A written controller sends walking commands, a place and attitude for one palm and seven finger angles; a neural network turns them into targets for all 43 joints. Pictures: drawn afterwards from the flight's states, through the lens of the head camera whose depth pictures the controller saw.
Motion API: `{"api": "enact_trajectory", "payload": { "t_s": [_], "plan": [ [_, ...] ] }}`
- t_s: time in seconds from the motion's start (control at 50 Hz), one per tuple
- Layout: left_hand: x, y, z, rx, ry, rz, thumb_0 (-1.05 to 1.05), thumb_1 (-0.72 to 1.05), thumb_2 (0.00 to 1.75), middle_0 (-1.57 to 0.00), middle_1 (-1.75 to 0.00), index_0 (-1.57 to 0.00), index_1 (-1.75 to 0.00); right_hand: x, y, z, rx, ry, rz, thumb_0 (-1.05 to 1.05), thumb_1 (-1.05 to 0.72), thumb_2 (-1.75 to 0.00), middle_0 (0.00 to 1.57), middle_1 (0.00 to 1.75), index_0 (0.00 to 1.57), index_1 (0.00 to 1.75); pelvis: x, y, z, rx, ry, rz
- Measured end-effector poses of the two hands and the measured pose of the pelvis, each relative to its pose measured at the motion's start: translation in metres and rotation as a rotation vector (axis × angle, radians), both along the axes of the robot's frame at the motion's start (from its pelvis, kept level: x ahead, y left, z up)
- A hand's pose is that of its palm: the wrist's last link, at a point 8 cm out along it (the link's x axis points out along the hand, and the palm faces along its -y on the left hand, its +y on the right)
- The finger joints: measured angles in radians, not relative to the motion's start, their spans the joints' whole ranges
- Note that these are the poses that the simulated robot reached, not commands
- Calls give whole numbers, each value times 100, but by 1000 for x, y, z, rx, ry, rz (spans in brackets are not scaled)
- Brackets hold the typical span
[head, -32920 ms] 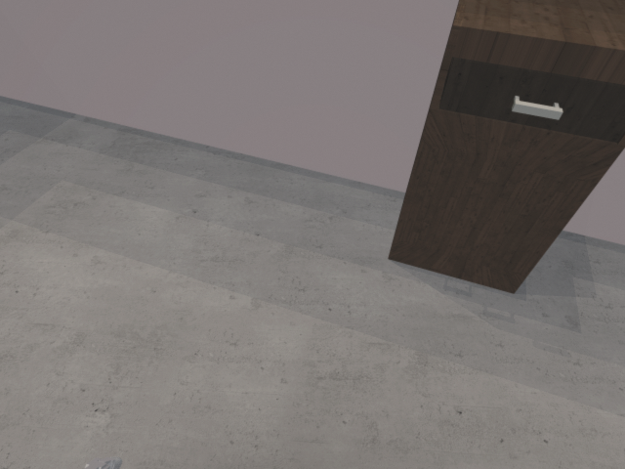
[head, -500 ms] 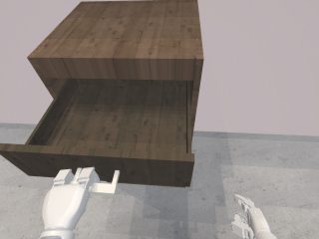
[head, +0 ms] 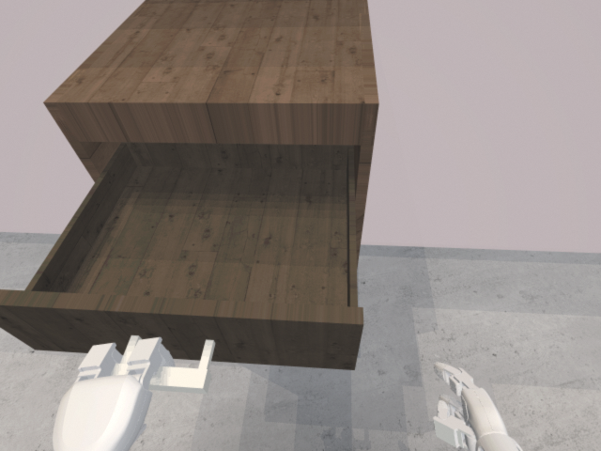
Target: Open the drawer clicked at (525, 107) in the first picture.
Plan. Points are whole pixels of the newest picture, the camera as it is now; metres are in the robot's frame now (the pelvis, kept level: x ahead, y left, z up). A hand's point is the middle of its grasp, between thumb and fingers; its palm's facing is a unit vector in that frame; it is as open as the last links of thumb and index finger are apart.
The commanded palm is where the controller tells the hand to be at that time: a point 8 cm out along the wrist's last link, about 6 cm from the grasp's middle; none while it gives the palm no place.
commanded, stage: pull the drawer open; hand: left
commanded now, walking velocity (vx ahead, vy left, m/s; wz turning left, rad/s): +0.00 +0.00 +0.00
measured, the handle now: (166, 361) +0.21 +0.20 +0.04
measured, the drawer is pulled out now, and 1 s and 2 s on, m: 0.30 0.30 0.30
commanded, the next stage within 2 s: open the thumb to release the handle in 0.22 s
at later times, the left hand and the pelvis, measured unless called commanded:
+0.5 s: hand (118, 411) +0.15 +0.24 +0.02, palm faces +0.03 -0.07 -1.00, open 6.0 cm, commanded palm +0.12 +0.24 +0.07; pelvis +0.00 +0.00 +0.00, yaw +1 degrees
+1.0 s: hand (125, 413) +0.15 +0.23 +0.02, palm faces +0.03 -0.11 -0.99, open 13.5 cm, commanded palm +0.13 +0.23 +0.07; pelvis -0.02 +0.00 +0.00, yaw +2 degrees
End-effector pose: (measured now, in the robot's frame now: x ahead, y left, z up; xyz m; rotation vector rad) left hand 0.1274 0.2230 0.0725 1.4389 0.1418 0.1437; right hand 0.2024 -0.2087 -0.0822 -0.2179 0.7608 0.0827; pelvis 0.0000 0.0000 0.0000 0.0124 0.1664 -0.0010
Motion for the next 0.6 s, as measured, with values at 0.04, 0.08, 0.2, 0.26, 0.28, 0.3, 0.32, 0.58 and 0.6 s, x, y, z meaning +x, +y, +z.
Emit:
{"api": "enact_trajectory", "payload": {
  "t_s": [0.04, 0.08, 0.2, 0.26, 0.28, 0.3, 0.32, 0.58, 0.6],
  "plan": [
    [0, 0, 0, 4, -3, -5, 0, 77, 80, -35, -135, -38, -134, -1, -1, -2, -3, 4, -4, 1, -90, -90, 20, 30, 20, 30, 0, 0, -1, 0, 4, -1],
    [0, 1, 0, 8, -6, -10, 0, 77, 80, -36, -135, -37, -134, -2, -2, -3, -4, 10, -10, 1, -90, -90, 20, 30, 20, 30, 0, 1, -2, 1, 7, -1],
    [-1, 1, 0, 12, -8, -11, 0, 76, 80, -36, -135, -37, -134, -5, -2, -7, 0, 24, -24, 1, -90, -90, 20, 30, 20, 30, 0, 1, -2, 0, 9, 0],
    [-1, 0, 0, 13, -9, -6, 0, 76, 80, -37, -135, -38, -134, -5, -1, -9, 2, 28, -25, 1, -90, -90, 20, 30, 20, 30, -1, 2, -2, 0, 8, 3],
    [-1, 0, 0, 14, -10, -5, 0, 76, 80, -37, -135, -38, -134, -5, -1, -9, 2, 29, -24, 1, -90, -90, 20, 30, 20, 30, -1, 2, -2, 0, 8, 3],
    [-1, 0, 0, 14, -10, -4, 0, 76, 80, -37, -135, -38, -134, -5, 0, -9, 2, 29, -23, 1, -90, -90, 20, 30, 20, 30, -1, 2, -2, 1, 7, 4],
    [-1, 0, 0, 14, -10, -3, 0, 76, 80, -37, -135, -38, -134, -5, 0, -9, 3, 29, -22, 1, -90, -90, 20, 30, 20, 30, -1, 1, -2, 1, 7, 4],
    [3, 15, 3, 33, -3, 37, -1, 48, 71, -38, -131, -39, -130, 0, 0, -1, -25, 13, -33, 1, -90, -90, 20, 30, 20, 30, -6, -3, 5, 3, -22, 20],
    [2, 16, 3, 33, 1, 34, -1, 42, 69, -38, -130, -39, -129, 1, -1, 1, -28, 9, -30, 1, -90, -90, 20, 30, 20, 30, -6, -3, 6, 3, -23, 19]
  ]
}}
